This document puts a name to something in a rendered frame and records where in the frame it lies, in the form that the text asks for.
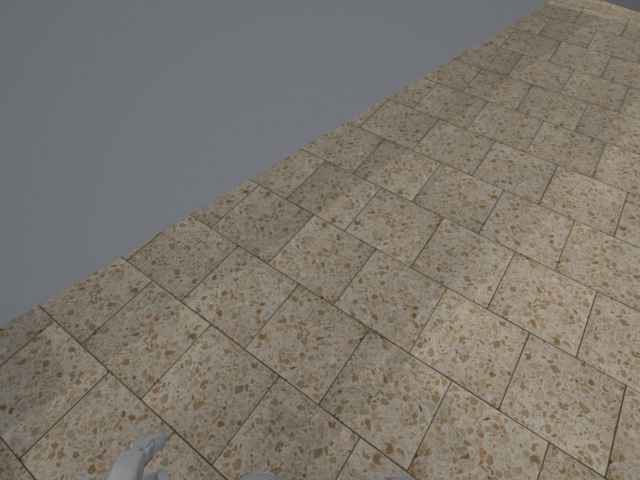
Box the robot left hand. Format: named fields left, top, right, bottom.
left=105, top=433, right=169, bottom=480

